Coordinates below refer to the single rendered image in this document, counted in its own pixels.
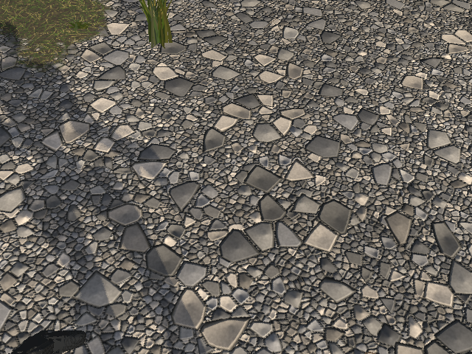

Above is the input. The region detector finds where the robot left hand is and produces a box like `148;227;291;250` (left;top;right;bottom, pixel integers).
8;330;86;354

